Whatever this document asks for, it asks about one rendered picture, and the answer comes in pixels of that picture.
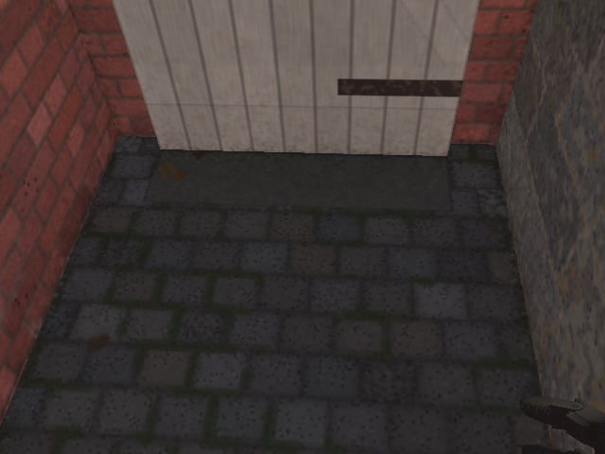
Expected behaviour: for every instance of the robot right hand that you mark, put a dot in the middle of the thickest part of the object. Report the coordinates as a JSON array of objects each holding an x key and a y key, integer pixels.
[{"x": 580, "y": 420}]

